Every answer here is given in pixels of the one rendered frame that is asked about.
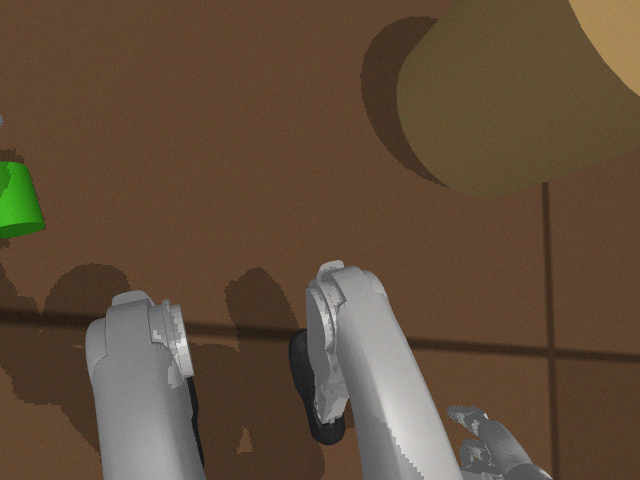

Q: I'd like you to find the left robot foot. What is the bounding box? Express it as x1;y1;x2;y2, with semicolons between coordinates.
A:
187;377;205;470

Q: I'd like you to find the right robot arm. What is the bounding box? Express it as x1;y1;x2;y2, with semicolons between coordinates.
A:
503;463;553;480

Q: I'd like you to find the right robot hand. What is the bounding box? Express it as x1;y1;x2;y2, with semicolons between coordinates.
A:
447;405;533;480

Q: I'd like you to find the right robot foot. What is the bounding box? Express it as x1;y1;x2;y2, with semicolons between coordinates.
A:
288;329;345;445

